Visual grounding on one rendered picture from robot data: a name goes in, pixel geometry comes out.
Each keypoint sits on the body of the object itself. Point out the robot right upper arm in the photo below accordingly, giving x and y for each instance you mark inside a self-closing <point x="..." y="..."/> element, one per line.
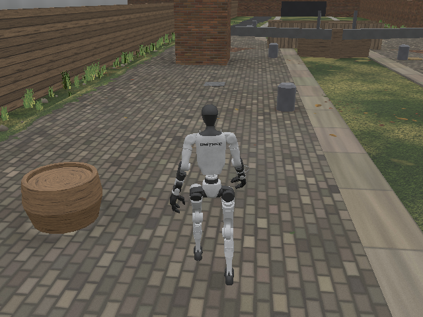
<point x="234" y="148"/>

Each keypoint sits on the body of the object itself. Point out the robot left upper arm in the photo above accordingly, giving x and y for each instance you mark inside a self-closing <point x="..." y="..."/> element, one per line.
<point x="187" y="151"/>

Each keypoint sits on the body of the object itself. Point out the humanoid robot head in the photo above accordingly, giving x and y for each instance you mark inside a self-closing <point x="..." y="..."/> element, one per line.
<point x="209" y="115"/>

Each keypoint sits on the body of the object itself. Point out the left robot forearm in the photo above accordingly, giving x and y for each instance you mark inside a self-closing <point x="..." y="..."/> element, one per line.
<point x="180" y="175"/>

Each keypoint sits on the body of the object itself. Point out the robot left hand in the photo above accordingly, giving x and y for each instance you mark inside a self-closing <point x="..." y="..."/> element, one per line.
<point x="173" y="199"/>

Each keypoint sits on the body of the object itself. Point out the right robot forearm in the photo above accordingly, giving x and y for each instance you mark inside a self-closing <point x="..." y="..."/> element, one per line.
<point x="240" y="171"/>

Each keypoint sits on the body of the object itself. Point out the robot right hand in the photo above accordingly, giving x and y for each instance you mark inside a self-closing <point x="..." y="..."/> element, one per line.
<point x="236" y="179"/>

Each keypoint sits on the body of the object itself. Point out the right robot thigh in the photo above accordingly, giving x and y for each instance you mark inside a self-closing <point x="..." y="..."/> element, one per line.
<point x="228" y="203"/>

